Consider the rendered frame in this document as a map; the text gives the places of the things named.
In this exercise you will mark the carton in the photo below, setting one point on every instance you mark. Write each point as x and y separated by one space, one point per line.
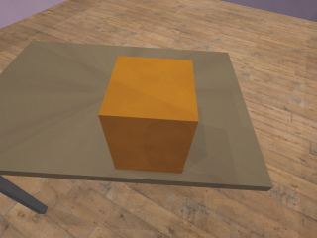
149 114

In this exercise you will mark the table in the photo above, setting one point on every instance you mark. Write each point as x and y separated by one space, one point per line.
50 98

